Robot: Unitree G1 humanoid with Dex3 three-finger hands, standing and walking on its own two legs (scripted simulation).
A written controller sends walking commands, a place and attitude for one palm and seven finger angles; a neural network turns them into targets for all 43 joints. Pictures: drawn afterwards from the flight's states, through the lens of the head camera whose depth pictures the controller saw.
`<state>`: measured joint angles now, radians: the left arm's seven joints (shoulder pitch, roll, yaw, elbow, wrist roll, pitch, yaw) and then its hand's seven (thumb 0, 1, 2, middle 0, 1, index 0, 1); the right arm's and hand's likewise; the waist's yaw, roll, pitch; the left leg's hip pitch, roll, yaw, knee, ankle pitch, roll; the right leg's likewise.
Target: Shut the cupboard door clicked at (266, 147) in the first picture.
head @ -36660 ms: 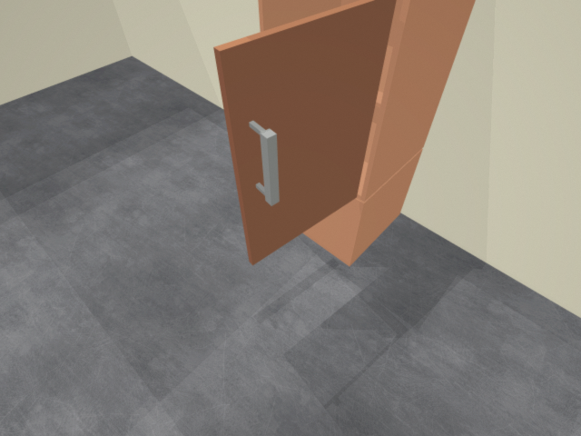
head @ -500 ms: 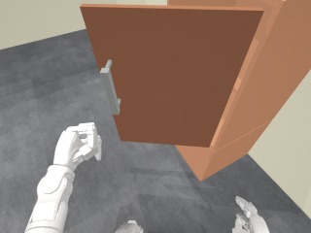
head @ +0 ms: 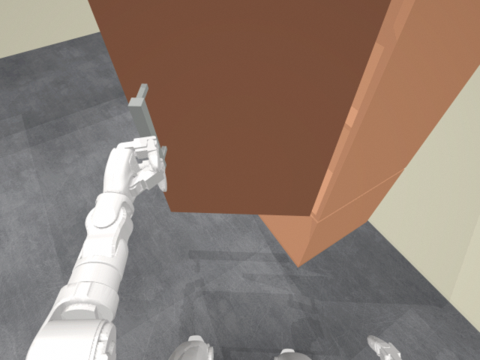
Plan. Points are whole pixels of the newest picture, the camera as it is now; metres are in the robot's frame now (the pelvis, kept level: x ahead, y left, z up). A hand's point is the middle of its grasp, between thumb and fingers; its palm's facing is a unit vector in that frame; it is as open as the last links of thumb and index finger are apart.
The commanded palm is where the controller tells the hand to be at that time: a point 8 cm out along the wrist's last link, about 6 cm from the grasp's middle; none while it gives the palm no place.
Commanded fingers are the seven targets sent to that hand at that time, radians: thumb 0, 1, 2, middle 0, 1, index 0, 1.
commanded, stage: bring the fist close to the handle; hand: left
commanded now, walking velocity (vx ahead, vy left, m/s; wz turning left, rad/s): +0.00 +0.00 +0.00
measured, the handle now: (152, 131) +0.51 +0.18 +0.07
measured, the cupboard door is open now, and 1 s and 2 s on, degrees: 56 51 40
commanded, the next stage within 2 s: push the door shut along its arc in 0.40 s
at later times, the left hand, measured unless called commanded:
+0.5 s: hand (157, 170) +0.41 +0.15 +0.08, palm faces -0.05 -1.00 -0.02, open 3.1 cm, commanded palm +0.39 +0.20 +0.08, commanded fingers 0.00 0.90 0.90 -1.30 -1.50 -1.30 -1.50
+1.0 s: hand (163, 146) +0.46 +0.15 +0.09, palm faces -0.15 -0.99 -0.02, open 3.2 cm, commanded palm +0.46 +0.19 +0.08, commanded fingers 0.00 0.90 0.90 -1.30 -1.50 -1.30 -1.50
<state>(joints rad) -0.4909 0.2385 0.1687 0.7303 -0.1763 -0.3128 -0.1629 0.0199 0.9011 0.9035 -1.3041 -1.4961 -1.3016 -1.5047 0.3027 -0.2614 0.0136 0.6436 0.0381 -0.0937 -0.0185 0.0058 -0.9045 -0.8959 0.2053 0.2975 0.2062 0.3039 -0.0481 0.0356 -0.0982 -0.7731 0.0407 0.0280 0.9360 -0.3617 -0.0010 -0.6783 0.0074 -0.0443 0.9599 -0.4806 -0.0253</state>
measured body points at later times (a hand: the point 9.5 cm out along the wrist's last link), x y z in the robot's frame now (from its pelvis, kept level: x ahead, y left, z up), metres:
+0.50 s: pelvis +0.00 +0.00 +0.00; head +0.05 -0.01 +0.44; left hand +0.41 +0.20 +0.08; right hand +0.10 -0.26 -0.12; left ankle +0.06 +0.12 -0.68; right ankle +0.00 -0.10 -0.68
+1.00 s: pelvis -0.01 +0.01 -0.02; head +0.08 +0.01 +0.43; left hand +0.47 +0.20 +0.09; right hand +0.04 -0.26 -0.14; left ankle +0.06 +0.12 -0.68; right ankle +0.00 -0.10 -0.68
